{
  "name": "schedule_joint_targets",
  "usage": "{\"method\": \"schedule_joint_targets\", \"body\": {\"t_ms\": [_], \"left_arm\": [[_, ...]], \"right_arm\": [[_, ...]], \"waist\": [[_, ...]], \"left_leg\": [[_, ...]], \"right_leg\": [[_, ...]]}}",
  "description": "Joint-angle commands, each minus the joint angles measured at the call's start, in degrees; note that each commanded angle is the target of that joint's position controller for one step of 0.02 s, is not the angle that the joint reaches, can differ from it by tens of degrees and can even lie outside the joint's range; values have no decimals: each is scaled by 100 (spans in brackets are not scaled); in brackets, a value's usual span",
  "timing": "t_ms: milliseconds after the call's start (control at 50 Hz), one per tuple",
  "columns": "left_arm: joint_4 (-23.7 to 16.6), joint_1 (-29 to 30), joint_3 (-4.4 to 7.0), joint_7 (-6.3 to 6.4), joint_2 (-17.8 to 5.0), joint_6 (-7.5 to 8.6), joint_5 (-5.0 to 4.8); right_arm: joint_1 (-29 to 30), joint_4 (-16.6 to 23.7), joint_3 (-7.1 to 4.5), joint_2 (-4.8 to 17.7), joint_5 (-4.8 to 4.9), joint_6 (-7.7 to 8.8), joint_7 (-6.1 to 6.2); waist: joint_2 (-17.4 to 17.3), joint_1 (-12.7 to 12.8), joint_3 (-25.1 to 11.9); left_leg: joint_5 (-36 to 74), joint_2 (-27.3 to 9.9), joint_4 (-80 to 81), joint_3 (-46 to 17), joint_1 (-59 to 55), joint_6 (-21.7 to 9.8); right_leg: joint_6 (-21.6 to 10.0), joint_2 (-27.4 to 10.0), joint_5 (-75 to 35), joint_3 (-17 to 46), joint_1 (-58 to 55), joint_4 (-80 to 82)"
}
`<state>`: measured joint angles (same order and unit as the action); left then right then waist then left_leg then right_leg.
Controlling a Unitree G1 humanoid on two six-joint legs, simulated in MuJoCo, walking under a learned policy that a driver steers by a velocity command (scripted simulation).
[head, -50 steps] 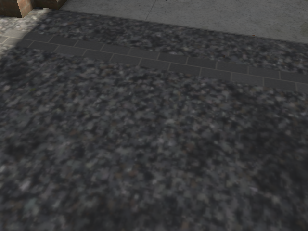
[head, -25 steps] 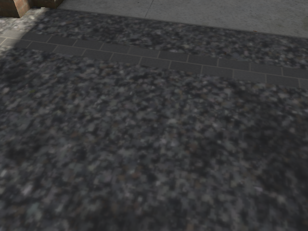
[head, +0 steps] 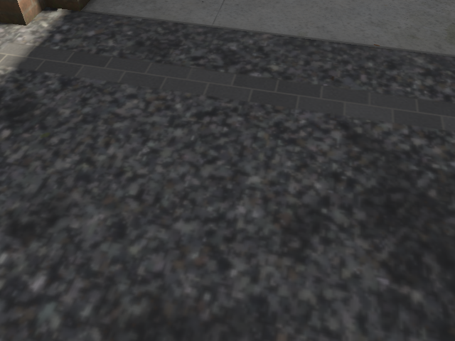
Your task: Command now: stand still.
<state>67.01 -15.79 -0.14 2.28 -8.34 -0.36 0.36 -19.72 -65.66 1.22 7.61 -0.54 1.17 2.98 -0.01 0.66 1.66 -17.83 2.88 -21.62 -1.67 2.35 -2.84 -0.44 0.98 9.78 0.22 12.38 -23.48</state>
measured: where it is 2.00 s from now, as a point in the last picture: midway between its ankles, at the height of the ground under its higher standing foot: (258, 298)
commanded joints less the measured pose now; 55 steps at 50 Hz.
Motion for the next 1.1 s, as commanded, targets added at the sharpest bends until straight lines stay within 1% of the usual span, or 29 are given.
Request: {"method": "schedule_joint_targets", "body": {"t_ms": [20, 600, 620, 640, 660, 680, 700, 720, 740, 760, 780, 820, 860, 880, 900, 920, 940, 960, 980, 1000, 1020, 1040, 1060, 1080, 1100], "left_arm": [[-15, -379, 53, 16, -409, 14, -1], [77, -527, 29, 37, -288, 8, -12], [86, -540, 18, 34, -252, 3, -5], [58, -471, 24, 27, -261, -5, 9], [-12, -364, 43, 10, -292, -12, 29], [-113, -212, 68, -23, -313, -13, 68], [-252, -3, 82, -64, -325, -2, 123], [-414, 216, 76, -102, -274, 35, 175], [-570, 426, 84, -135, -266, 92, 183], [-708, 574, 113, -164, -317, 156, 175], [-815, 644, 141, -192, -357, 225, 170], [-1010, 776, 203, -254, -447, 353, 117], [-1174, 852, 261, -317, -495, 401, 59], [-1210, 764, 281, -337, -475, 401, 30], [-1165, 467, 297, -346, -424, 400, -2], [-960, -191, 336, -335, -376, 406, -30], [-654, -988, 457, -290, -563, 415, -37], [-482, -1913, 607, -214, -1015, 448, 64], [-419, -2425, 698, -221, -1564, 421, 129], [-478, -1760, 596, -227, -1222, 338, 67], [-727, -1003, 529, -242, -1035, 348, 66], [-844, -611, 472, -269, -894, 403, 60], [-865, -505, 418, -271, -791, 464, 63], [-815, -525, 351, -254, -634, 513, 61], [-751, -673, 320, -236, -592, 559, 57]], "right_arm": [[-539, 6, -58, 411, -1, 17, 15], [-798, 17, -59, 295, -1, 46, 20], [-854, 5, -53, 277, -11, 46, 17], [-897, 0, -79, 332, -25, 38, 13], [-971, -2, -146, 486, -26, 16, 7], [-1064, 5, -219, 652, -18, -11, -4], [-1190, 9, -273, 751, -12, -28, -18], [-1314, -4, -305, 770, -16, -20, -33], [-1435, -26, -319, 734, -46, 14, -42], [-1539, -49, -335, 733, -95, 65, -47], [-1590, -58, -358, 770, -123, 122, -52], [-1545, -21, -385, 815, -121, 224, -65], [-1387, 51, -403, 872, -116, 292, -72], [-1277, 91, -412, 905, -102, 316, -79], [-1077, 146, -415, 933, -69, 334, -93], [-816, 213, -407, 957, -15, 359, -113], [-842, 225, -379, 923, -18, 402, -155], [-801, 326, -314, 773, -15, 444, -203], [-1112, 534, -225, 283, 24, 449, -241], [-776, 607, -308, 586, -136, 407, -284], [-452, 724, -312, 557, -133, 404, -344], [-303, 748, -303, 485, -117, 428, -377], [-333, 737, -327, 462, -130, 411, -390], [-455, 713, -337, 449, -160, 355, -408], [-514, 708, -352, 441, -160, 300, -425]], "waist": [[-55, 1, 312], [-75, -11, 375], [-90, -35, 276], [-145, -75, 350], [-310, -136, 469], [-585, -234, 674], [-743, -335, 997], [-802, -429, 1298], [-791, -501, 1489], [-705, -519, 1555], [-606, -493, 1517], [-481, -415, 1304], [-549, -297, 1072], [-605, -195, 972], [-620, 12, 866], [-511, 385, 656], [-169, 673, 233], [522, 1066, -320], [1796, 911, -792], [913, 526, -201], [369, 269, 378], [15, 121, 589], [1, -42, 558], [97, -171, 478], [172, -218, 406]], "left_leg": [[1358, -739, 442, -511, 729, -106], [1699, -763, 450, -490, 654, -105], [1210, -735, 553, -508, 610, -132], [463, -708, 679, -585, 647, -197], [-536, -738, 826, -774, 678, -336], [-1570, -920, 1034, -1154, 652, -548], [-2303, -1259, 1292, -1584, 633, -780], [-2573, -1597, 1465, -1946, 628, -996], [-2389, -1841, 1570, -2192, 537, -1174], [-1926, -1975, 1579, -2288, 251, -1292], [-1346, -2028, 1511, -2245, -96, -1350], [-198, -1962, 1342, -1920, -545, -1299], [592, -1827, 1175, -1536, -464, -1160], [927, -1752, 1064, -1333, -242, -1068], [1315, -1620, 850, -1053, 183, -933], [2032, -1390, 336, -692, 796, -748], [2668, -1064, -640, -333, 1257, -585], [2067, -610, -2289, 173, 2071, -349], [-1076, 203, -4343, 531, 3154, -142], [-945, -199, -5039, -131, 3465, -296], [-324, -498, -5153, -120, 3604, -371], [133, -687, -4910, -125, 3437, -372], [306, -775, -4697, -84, 3191, -342], [377, -830, -4509, -35, 2985, -273], [429, -805, -4418, 53, 2917, -227]], "right_leg": [[-175, -561, -828, 521, -377, 200], [-116, -571, -850, 457, -341, 103], [-121, -519, -516, 424, -362, 112], [-133, -411, -68, 345, -247, 10], [-159, -218, 530, 167, 14, -297], [-180, 0, 1146, -74, 513, -743], [-201, 99, 1478, -288, 1119, -1139], [-226, -7, 1552, -422, 1569, -1475], [-253, -180, 1574, -403, 1978, -1859], [-280, -303, 1662, -332, 2428, -2182], [-303, -396, 1667, -279, 2771, -2358], [-325, -443, 1551, -274, 2900, -2218], [-355, -337, 1308, -371, 2424, -1876], [-381, -248, 1100, -453, 1981, -1663], [-424, -107, 812, -579, 1224, -1332], [-469, 151, 342, -756, -18, -854], [-509, 333, 267, -777, -1259, -623], [-737, -666, 1237, 505, -2377, -60], [-1346, -2312, 2460, 3530, -2786, 1228], [-1371, -2264, 3150, 3968, -1940, 1535], [-1296, -2184, 2943, 3278, -1259, 1489], [-1213, -1933, 1984, 2584, -770, 1571], [-1111, -1687, 1272, 2054, -551, 1581], [-1020, -1486, 694, 1607, -452, 1605], [-1002, -1396, 174, 1322, -491, 1590]]}}
Velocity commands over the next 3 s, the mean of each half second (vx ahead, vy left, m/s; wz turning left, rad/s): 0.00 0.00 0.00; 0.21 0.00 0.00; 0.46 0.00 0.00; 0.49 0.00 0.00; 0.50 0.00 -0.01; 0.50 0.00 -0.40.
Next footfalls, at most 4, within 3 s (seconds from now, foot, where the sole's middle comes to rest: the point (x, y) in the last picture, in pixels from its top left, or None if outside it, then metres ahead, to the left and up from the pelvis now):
0.94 right None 0.20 -0.13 -0.78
1.48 left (230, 335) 0.54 0.03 -0.78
2.04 right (280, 244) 0.85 -0.14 -0.78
2.60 left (229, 175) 1.16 0.03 -0.78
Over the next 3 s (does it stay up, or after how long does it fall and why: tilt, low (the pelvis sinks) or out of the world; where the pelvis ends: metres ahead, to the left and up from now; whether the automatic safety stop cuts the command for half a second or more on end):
stays up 1.19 -0.06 0.00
